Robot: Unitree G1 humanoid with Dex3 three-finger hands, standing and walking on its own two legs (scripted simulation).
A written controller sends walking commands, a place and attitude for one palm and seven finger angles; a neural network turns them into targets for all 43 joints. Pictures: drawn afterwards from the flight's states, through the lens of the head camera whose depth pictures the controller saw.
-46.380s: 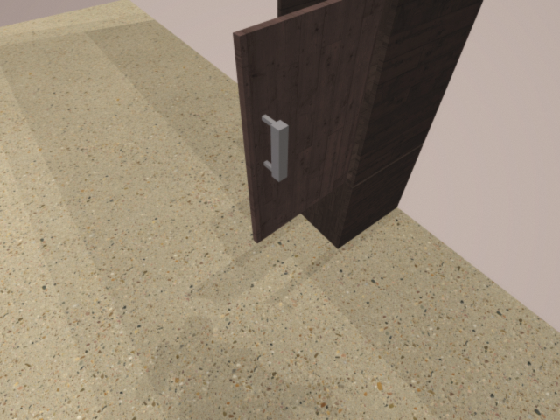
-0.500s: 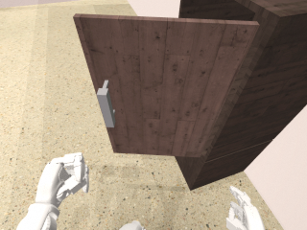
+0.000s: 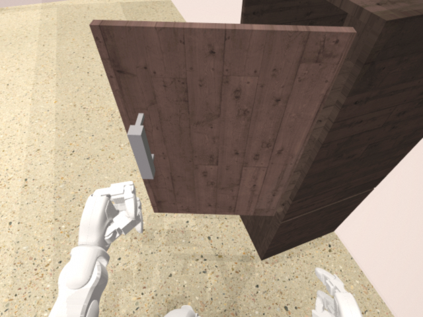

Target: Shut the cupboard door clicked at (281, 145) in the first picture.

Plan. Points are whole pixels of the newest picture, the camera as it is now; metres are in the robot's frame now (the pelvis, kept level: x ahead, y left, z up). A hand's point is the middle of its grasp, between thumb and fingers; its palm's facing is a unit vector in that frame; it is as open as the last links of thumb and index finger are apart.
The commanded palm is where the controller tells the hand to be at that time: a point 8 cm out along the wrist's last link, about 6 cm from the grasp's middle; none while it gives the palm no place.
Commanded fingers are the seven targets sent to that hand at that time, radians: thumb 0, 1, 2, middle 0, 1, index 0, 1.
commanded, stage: bring the fist close to the handle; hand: left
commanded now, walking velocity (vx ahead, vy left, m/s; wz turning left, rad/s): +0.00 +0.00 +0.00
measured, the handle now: (144, 146) +0.44 +0.16 +0.07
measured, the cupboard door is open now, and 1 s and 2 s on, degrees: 68 68 55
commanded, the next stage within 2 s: push the door shut along its arc in 0.78 s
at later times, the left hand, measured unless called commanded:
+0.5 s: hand (157, 191) +0.33 +0.12 +0.07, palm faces -0.01 -1.00 -0.01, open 3.1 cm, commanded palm +0.31 +0.18 +0.07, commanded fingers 0.00 0.90 0.90 -1.30 -1.50 -1.30 -1.50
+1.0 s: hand (150, 189) +0.33 +0.13 +0.07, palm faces -0.01 -1.00 -0.03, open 3.1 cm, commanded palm +0.32 +0.18 +0.07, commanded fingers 0.00 0.90 0.90 -1.30 -1.50 -1.30 -1.50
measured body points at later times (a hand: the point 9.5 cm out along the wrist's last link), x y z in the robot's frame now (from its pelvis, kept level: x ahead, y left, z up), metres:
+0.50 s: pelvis -0.01 -0.01 +0.00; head +0.03 -0.01 +0.45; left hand +0.32 +0.17 +0.07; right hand +0.13 -0.26 -0.09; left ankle +0.03 +0.06 -0.68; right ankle -0.02 -0.10 -0.68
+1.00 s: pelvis -0.01 -0.01 +0.00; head +0.03 -0.01 +0.45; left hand +0.33 +0.19 +0.07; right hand +0.13 -0.26 -0.09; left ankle +0.03 +0.06 -0.68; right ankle -0.02 -0.10 -0.68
